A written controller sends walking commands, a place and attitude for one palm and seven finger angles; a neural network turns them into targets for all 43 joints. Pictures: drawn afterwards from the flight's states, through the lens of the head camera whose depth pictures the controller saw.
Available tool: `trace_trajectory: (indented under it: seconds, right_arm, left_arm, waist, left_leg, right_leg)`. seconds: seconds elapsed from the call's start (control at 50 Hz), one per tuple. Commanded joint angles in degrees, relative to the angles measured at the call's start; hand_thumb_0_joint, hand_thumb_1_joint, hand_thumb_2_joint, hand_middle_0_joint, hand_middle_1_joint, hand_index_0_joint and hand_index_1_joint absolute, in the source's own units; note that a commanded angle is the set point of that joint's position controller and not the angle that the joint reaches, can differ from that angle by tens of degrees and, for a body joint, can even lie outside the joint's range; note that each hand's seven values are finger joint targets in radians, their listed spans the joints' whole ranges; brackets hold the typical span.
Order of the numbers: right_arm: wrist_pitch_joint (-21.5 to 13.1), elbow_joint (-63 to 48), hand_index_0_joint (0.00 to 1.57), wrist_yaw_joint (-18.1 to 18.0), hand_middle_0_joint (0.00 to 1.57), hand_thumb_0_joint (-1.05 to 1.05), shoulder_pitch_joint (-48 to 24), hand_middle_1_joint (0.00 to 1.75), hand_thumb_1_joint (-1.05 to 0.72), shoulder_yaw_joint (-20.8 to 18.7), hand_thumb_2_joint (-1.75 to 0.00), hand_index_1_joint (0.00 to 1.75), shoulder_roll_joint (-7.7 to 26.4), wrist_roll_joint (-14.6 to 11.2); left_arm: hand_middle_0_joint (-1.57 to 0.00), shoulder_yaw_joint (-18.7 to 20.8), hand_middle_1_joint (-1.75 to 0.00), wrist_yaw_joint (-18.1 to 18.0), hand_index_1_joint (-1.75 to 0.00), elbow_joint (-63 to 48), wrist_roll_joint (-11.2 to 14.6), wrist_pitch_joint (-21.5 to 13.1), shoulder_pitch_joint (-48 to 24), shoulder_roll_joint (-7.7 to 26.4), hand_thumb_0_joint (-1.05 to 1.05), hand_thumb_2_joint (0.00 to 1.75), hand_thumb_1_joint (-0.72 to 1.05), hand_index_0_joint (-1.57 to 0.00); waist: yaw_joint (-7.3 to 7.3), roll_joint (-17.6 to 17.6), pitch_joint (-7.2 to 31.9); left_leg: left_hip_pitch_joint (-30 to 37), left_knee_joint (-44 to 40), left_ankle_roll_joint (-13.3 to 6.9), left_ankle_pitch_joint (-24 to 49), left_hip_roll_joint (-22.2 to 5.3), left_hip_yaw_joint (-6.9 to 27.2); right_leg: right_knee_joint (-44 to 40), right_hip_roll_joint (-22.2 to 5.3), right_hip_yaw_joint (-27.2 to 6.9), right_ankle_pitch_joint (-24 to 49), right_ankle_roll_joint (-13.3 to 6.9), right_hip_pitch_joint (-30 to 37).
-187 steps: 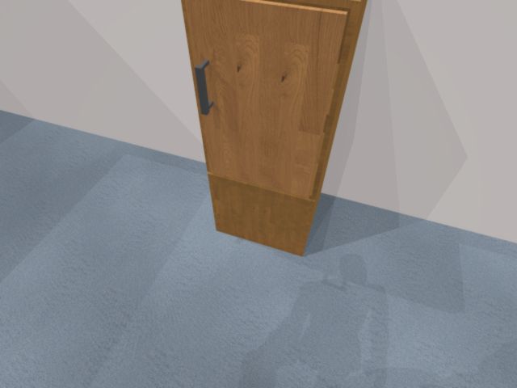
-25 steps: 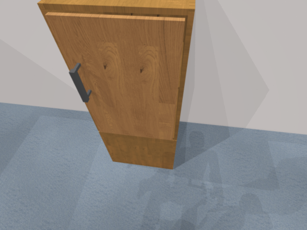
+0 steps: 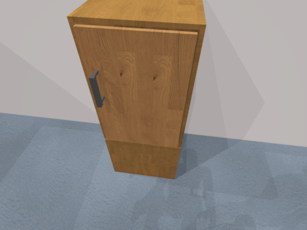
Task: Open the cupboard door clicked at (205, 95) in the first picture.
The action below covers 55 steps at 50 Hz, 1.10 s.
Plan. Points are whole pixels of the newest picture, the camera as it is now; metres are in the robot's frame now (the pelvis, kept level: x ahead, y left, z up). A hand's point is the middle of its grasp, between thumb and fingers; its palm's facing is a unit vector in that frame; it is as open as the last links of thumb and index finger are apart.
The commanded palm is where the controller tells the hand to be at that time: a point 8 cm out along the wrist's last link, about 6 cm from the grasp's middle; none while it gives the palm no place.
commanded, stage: come to a stop and stand still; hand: left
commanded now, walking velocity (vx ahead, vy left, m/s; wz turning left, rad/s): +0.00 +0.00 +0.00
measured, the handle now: (98, 89) +0.59 +0.26 +0.02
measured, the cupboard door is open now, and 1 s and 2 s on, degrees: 0 0 0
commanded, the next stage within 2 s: look again from close up in 0.14 s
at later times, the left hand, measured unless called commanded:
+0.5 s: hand out of the picture -0.02 +0.14 -0.17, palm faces +0.04 -0.99 -0.14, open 7.3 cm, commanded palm none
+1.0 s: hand out of the picture -0.01 +0.13 -0.17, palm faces +0.05 -0.99 -0.16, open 7.3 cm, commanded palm none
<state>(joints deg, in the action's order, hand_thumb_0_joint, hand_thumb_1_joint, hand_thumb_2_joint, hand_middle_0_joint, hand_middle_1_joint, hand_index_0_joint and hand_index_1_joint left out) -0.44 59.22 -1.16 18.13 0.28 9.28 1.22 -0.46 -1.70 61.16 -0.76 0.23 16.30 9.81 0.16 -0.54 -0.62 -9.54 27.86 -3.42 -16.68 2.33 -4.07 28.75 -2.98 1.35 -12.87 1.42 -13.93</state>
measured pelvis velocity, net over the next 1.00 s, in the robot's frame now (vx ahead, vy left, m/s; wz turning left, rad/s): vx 0.01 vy -0.02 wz -0.02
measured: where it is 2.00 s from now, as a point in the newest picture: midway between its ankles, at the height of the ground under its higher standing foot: outside the picture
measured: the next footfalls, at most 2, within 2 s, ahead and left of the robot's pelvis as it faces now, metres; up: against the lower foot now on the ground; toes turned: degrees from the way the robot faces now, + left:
none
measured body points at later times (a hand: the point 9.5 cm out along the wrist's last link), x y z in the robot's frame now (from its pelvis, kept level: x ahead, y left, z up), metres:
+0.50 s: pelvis +0.00 -0.01 +0.00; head +0.00 -0.01 +0.45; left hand -0.02 +0.19 -0.16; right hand +0.00 -0.22 -0.16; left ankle -0.01 +0.08 -0.74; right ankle +0.03 -0.14 -0.74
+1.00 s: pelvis +0.01 -0.02 +0.00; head +0.01 -0.02 +0.45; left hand -0.01 +0.18 -0.16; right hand -0.01 -0.24 -0.16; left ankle -0.01 +0.08 -0.74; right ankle +0.03 -0.14 -0.74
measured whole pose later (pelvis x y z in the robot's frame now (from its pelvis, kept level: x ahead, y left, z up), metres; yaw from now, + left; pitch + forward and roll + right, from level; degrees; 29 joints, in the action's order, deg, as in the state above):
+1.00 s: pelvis +0.01 -0.02 +0.00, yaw -1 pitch -1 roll +0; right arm -0.2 64.2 -1.4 18.6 -0.1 7.7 0.9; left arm 0.3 -1.8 62.8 -0.7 -0.8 19.1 6.4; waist 1.1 -0.1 -1.2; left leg -9.3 27.8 -1.3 -17.3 -0.1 -4.2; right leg 28.2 -0.6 1.4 -13.2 -0.5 -13.8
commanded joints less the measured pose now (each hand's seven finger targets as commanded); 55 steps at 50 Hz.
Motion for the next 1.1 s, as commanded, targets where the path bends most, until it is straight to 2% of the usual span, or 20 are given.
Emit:
trace_trajectory:
  seconds: [0.0,0.08,0.14,0.24,0.28,0.34,0.4,0.48,0.52,0.6,0.64,0.78,0.86,0.92,0.98,1.04,1.08]
  right_arm:
    - [-1.5,-2.5,0.2,-0.2,0.2,0.0,1.4,0.3,-0.9,-1.2,-0.9,0.3,7.0,-0.2]
    - [-1.6,-1.2,0.2,-0.3,0.2,0.0,2.0,0.3,-0.9,-1.0,-0.9,0.3,6.3,-0.3]
    - [-1.7,-0.3,0.2,-0.3,0.2,0.0,2.4,0.3,-0.9,-1.0,-0.9,0.3,5.7,-0.4]
    - [-1.9,1.3,0.2,-0.5,0.2,0.0,2.9,0.3,-0.9,-0.7,-0.9,0.3,4.9,-0.5]
    - [-2.0,1.8,0.2,-0.6,0.2,0.0,2.8,0.3,-0.9,-0.6,-0.9,0.3,4.6,-0.6]
    - [-1.8,2.5,0.2,-0.6,0.2,0.0,3.1,0.3,-0.9,-0.6,-0.9,0.3,4.0,-0.6]
    - [-1.8,2.9,0.2,-0.7,0.2,0.0,3.1,0.3,-0.9,-0.6,-0.9,0.3,3.8,-0.6]
    - [-1.8,3.3,0.2,-0.7,0.2,0.0,3.2,0.3,-0.9,-0.5,-0.9,0.3,3.2,-0.6]
    - [-1.8,3.5,0.2,-0.8,0.2,0.0,3.1,0.3,-0.9,-0.6,-0.9,0.3,3.1,-0.6]
    - [-1.6,3.8,0.2,-0.8,0.2,0.0,3.3,0.3,-0.9,-0.5,-0.9,0.3,2.9,-0.6]
    - [-1.7,4.0,0.2,-0.8,0.2,0.0,3.6,0.3,-0.9,-0.5,-0.9,0.3,2.5,-0.6]
    - [-1.6,4.5,0.2,-0.8,0.2,0.0,3.6,0.3,-0.9,-0.5,-0.9,0.3,2.4,-0.6]
    - [-0.9,4.1,0.2,-0.6,0.2,0.0,4.0,0.3,-0.9,-0.7,-0.9,0.3,2.7,-0.5]
    - [-0.4,3.4,0.2,-0.3,0.2,0.0,4.6,0.3,-0.9,-0.9,-0.9,0.3,2.5,-0.3]
    - [-0.2,2.7,0.2,-0.2,0.2,0.0,5.0,0.3,-0.9,-1.2,-0.9,0.3,2.3,-0.2]
    - [-0.2,2.0,0.2,-0.1,0.2,0.0,5.6,0.3,-0.9,-1.5,-0.9,0.3,2.4,-0.2]
    - [-0.4,1.3,0.2,-0.1,0.2,0.0,6.1,0.3,-0.9,-1.8,-0.9,0.3,3.1,-0.1]
  left_arm:
    - [-0.2,0.6,-0.3,-0.1,-0.3,-1.8,-0.2,-0.9,2.7,4.0,0.0,0.9,0.9,-0.2]
    - [-0.2,0.6,-0.3,-0.1,-0.3,-0.9,-0.2,-1.2,3.6,3.7,0.0,0.9,0.9,-0.2]
    - [-0.2,0.5,-0.3,-0.1,-0.3,-0.2,-0.3,-1.3,4.2,3.4,0.0,0.9,0.9,-0.2]
    - [-0.2,0.5,-0.3,-0.2,-0.3,0.9,-0.2,-1.5,5.1,2.9,0.0,0.9,0.9,-0.2]
    - [-0.2,0.5,-0.3,-0.3,-0.3,1.2,-0.1,-1.6,5.4,2.6,0.0,0.9,0.9,-0.2]
    - [-0.2,0.5,-0.3,-0.3,-0.3,1.4,-0.1,-1.6,5.4,2.4,0.0,0.9,0.9,-0.2]
    - [-0.2,0.6,-0.3,-0.4,-0.3,1.6,-0.1,-1.6,5.6,2.0,0.0,0.9,0.9,-0.2]
    - [-0.2,0.7,-0.3,-0.4,-0.3,1.4,-0.1,-1.7,5.8,1.9,0.0,0.9,0.9,-0.2]
    - [-0.2,0.6,-0.3,-0.4,-0.3,1.6,0.0,-1.8,5.9,1.8,0.0,0.9,0.9,-0.2]
    - [-0.2,0.7,-0.3,-0.4,-0.3,1.2,0.0,-1.8,5.7,1.8,0.0,0.9,0.9,-0.2]
    - [-0.2,0.7,-0.3,-0.4,-0.3,1.1,0.0,-1.7,5.6,1.9,0.0,0.9,0.9,-0.2]
    - [-0.2,0.8,-0.3,-0.4,-0.3,1.0,0.1,-1.8,5.7,1.8,0.0,0.9,0.9,-0.2]
    - [-0.2,1.5,-0.3,-0.5,-0.3,0.5,-0.1,-1.8,6.0,3.1,0.0,0.9,0.9,-0.2]
    - [-0.2,2.3,-0.3,-0.5,-0.3,-0.3,-0.1,-1.7,6.1,4.3,0.0,0.9,0.9,-0.2]
    - [-0.2,3.0,-0.3,-0.6,-0.3,-1.0,-0.1,-1.6,5.9,5.0,0.0,0.9,0.9,-0.2]
    - [-0.2,3.6,-0.3,-0.7,-0.3,-1.9,-0.3,-1.2,5.2,5.0,0.0,0.9,0.9,-0.2]
    - [-0.2,3.9,-0.3,-0.8,-0.3,-2.5,-0.4,-1.0,5.0,4.8,0.0,0.9,0.9,-0.2]
  waist:
    - [0.08,-0.3,-5.1]
    - [-0.06,-0.2,-4.0]
    - [-0.14,0.5,-4.7]
    - [-0.17,0.1,-3.8]
    - [-0.12,1.0,-4.0]
    - [-0.14,1.4,-5.0]
    - [-0.08,0.2,-4.7]
    - [-0.02,1.5,-4.8]
    - [-0.05,0.8,-4.4]
    - [-0.09,1.6,-4.8]
    - [-0.02,0.7,-5.2]
    - [0.04,1.6,-4.9]
    - [0.36,1.8,-5.3]
    - [0.45,4.3,-4.7]
    - [0.42,5.2,-4.5]
    - [0.3,3.1,-5.0]
    - [0.4,2.8,-3.6]
  left_leg:
    - [-9.5,-13.7,0.0,-5.7,-9.0,10.7]
    - [-8.0,-13.1,0.1,-3.5,-8.7,9.9]
    - [-7.9,-12.9,0.2,-2.9,-8.5,9.4]
    - [-6.0,-11.3,0.3,2.2,-8.1,8.3]
    - [-5.6,-10.7,0.3,3.2,-8.0,8.0]
    - [-6.1,-10.6,0.5,1.9,-7.9,7.7]
    - [-5.7,-10.3,0.6,2.9,-7.8,7.5]
    - [-5.7,-9.6,0.6,3.2,-7.6,7.1]
    - [-5.0,-9.2,0.7,4.0,-7.6,6.8]
    - [-5.2,-8.8,0.9,3.8,-7.6,6.6]
    - [-5.6,-9.2,0.9,4.0,-7.7,6.7]
    - [-5.2,-8.9,1.1,4.2,-7.7,6.5]
    - [-5.6,-6.4,1.6,0.8,-6.3,4.3]
    - [-6.5,-4.2,2.1,-1.1,-5.2,2.7]
    - [-6.4,-2.7,2.4,-0.9,-4.8,1.7]
    - [-5.2,-3.5,2.3,0.1,-5.4,1.7]
    - [-4.3,-4.2,1.9,1.7,-6.3,1.9]
  right_leg:
    - [-2.8,-2.0,-1.9,1.6,-2.8,2.2]
    - [-3.5,-2.3,-2.5,2.8,-2.8,2.6]
    - [-3.9,-2.5,-2.6,2.9,-2.8,2.3]
    - [-4.3,-3.0,-3.1,4.8,-2.8,2.8]
    - [-4.5,-3.1,-3.3,4.9,-2.8,2.6]
    - [-5.1,-3.1,-3.4,3.6,-2.9,2.1]
    - [-5.1,-3.0,-3.6,4.2,-3.0,2.1]
    - [-5.5,-3.3,-3.9,4.2,-3.2,2.2]
    - [-5.7,-3.3,-4.1,4.7,-3.3,2.1]
    - [-6.1,-3.2,-4.4,4.5,-3.4,2.1]
    - [-6.0,-3.1,-4.1,4.6,-3.4,2.3]
    - [-6.5,-3.0,-4.4,4.6,-3.5,2.4]
    - [-8.0,-4.7,-8.4,-0.3,-5.2,1.4]
    - [-9.8,-6.7,-12.1,-4.1,-6.8,1.1]
    - [-10.0,-8.1,-14.2,-2.9,-8.0,0.5]
    - [-8.5,-7.6,-13.8,-1.7,-8.1,-1.3]
    - [-6.0,-6.5,-12.4,0.4,-7.7,-1.3]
